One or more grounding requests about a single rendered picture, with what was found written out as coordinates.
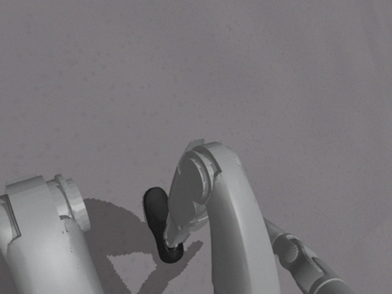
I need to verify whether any right robot arm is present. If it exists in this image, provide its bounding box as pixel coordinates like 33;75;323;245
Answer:
273;233;356;294

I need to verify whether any right robot hand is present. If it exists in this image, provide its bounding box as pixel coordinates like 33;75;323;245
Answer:
263;217;286;248

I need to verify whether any right robot foot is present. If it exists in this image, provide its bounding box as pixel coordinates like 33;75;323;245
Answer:
143;187;184;263

